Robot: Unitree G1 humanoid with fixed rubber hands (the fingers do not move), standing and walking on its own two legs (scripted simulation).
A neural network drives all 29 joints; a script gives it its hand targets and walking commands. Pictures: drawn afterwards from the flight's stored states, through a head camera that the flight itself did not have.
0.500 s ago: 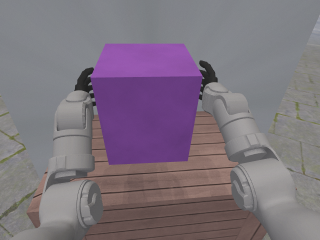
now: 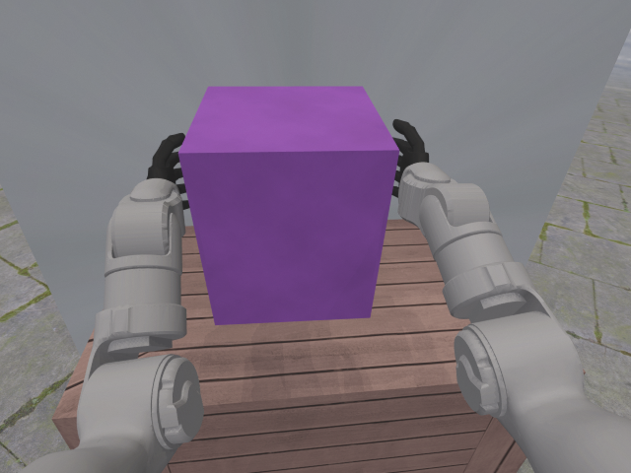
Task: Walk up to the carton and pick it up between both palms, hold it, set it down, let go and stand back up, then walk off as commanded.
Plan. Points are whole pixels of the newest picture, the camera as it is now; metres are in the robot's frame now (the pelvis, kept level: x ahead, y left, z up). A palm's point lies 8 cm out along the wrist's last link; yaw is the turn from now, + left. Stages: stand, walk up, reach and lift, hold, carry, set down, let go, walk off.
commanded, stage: hold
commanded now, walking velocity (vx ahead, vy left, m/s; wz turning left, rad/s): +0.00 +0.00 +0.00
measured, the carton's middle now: (290, 203) +0.41 +0.02 +0.22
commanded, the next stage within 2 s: set down in 0.84 s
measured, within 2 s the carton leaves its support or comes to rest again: neither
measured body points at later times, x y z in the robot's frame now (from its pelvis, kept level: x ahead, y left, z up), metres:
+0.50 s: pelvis +0.00 +0.00 +0.00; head -0.09 +0.01 +0.44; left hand +0.38 +0.17 +0.26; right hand +0.39 -0.13 +0.28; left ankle +0.04 +0.14 -0.75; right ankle +0.02 -0.13 -0.75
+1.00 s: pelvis +0.00 +0.00 +0.00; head -0.09 +0.01 +0.44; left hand +0.38 +0.17 +0.27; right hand +0.39 -0.13 +0.29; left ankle +0.04 +0.14 -0.75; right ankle +0.02 -0.13 -0.75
